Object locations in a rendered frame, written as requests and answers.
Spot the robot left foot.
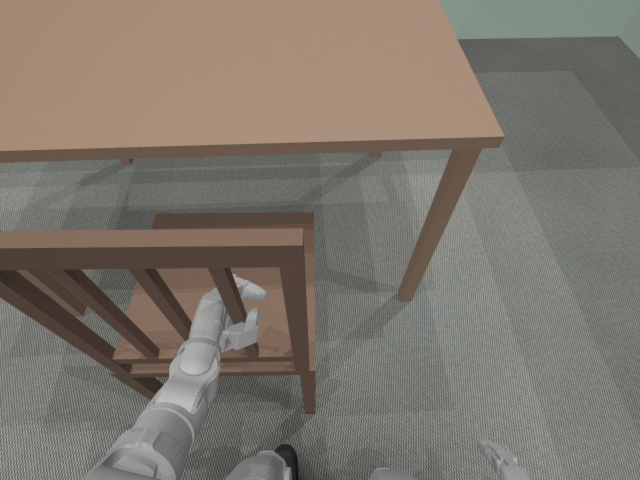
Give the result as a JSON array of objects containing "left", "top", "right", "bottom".
[{"left": 274, "top": 444, "right": 298, "bottom": 480}]

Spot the left robot hand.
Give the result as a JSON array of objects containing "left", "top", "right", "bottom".
[{"left": 188, "top": 274, "right": 267, "bottom": 353}]

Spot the robot left forearm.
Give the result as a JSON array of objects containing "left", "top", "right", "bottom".
[{"left": 81, "top": 337, "right": 221, "bottom": 480}]

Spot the chair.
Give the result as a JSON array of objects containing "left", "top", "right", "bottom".
[{"left": 0, "top": 212, "right": 316, "bottom": 414}]

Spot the left robot shin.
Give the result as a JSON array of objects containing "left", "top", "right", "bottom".
[{"left": 257, "top": 451, "right": 286, "bottom": 463}]

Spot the table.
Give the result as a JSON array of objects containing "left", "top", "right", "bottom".
[{"left": 0, "top": 0, "right": 505, "bottom": 317}]

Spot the right robot hand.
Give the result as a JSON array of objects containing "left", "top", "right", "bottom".
[{"left": 476, "top": 438, "right": 532, "bottom": 480}]

